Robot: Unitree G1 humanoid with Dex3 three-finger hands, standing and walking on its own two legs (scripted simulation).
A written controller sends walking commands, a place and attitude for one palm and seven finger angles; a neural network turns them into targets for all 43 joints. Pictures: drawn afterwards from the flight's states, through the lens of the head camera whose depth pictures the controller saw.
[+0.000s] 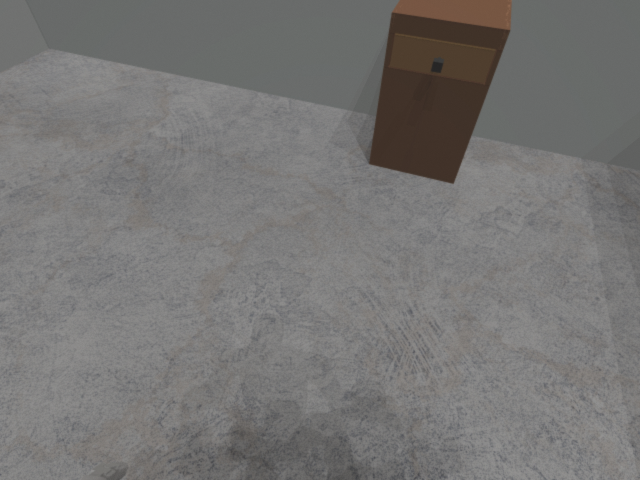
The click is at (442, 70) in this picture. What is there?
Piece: drawer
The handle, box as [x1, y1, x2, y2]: [431, 57, 443, 72]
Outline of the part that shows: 443,59 441,59 440,57 434,58 431,70 440,72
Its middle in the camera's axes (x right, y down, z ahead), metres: +0.46 -0.69 +1.52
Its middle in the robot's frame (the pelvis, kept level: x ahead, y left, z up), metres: +1.60 -0.39 -0.19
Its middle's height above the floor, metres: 0.58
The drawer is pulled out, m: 0.00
